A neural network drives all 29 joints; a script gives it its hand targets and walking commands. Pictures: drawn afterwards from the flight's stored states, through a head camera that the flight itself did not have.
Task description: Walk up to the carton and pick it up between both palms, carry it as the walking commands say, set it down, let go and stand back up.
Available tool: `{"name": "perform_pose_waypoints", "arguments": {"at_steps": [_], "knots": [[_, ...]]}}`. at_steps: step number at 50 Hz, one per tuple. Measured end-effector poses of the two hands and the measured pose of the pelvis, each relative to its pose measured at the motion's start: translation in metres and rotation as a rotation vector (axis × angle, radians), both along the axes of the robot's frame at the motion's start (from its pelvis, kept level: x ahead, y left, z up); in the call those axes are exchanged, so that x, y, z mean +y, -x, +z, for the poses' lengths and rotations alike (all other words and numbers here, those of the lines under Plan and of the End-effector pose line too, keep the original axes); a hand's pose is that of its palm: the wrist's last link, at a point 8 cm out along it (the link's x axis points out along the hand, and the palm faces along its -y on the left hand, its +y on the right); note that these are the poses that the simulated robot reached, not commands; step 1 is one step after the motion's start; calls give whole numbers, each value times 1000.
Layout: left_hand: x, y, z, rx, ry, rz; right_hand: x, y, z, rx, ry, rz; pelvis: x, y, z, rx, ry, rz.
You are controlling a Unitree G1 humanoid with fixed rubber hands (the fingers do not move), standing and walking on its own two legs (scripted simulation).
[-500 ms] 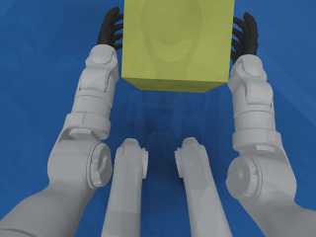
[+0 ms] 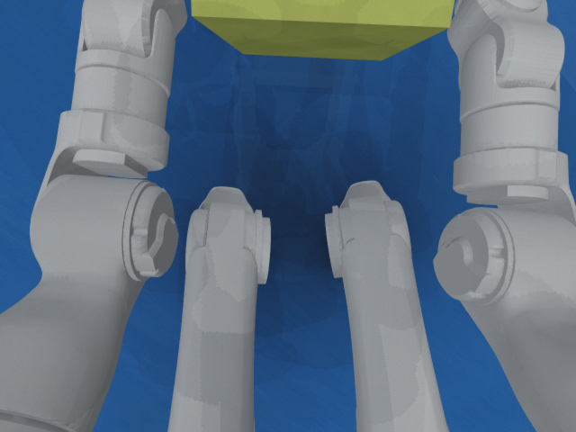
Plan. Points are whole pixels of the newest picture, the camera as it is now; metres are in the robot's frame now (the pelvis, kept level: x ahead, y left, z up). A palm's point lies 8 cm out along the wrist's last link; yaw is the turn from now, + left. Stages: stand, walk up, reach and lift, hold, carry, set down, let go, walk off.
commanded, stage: set down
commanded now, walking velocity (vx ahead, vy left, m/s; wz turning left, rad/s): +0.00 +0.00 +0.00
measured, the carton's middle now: out of the picture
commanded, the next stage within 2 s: none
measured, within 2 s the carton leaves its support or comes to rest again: rests again in 1.22 s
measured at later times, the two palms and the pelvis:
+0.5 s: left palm out of the picture +0.58 +0.11 -0.24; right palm out of the picture +0.55 -0.18 -0.22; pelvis +0.01 +0.00 -0.05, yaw -1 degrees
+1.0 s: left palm out of the picture +0.59 +0.13 -0.25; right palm out of the picture +0.56 -0.17 -0.24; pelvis +0.01 +0.01 -0.07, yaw -3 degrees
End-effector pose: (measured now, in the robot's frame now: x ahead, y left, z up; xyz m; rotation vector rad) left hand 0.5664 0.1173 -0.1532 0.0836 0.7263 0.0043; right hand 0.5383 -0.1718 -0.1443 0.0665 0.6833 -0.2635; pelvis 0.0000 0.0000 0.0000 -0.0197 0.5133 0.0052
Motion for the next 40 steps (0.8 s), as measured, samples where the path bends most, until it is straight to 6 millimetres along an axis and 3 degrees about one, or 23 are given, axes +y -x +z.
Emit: {"name": "perform_pose_waypoints", "arguments": {"at_steps": [10,23,31,40], "knots": [[-4,-16,-21,-9,-20,-25,-4,-16,-19,-4,26,13,3,0,-19,26,12,-4],[-11,-14,-80,45,-22,-32,-11,-13,-77,45,25,13,2,-7,-49,69,-5,-26],[-13,-31,-78,14,-17,-31,-14,-28,-76,16,43,25,1,-11,-60,61,-14,-36],[-10,-26,-84,30,-20,-31,-11,-26,-80,30,33,32,1,-12,-65,46,-19,-47]]}}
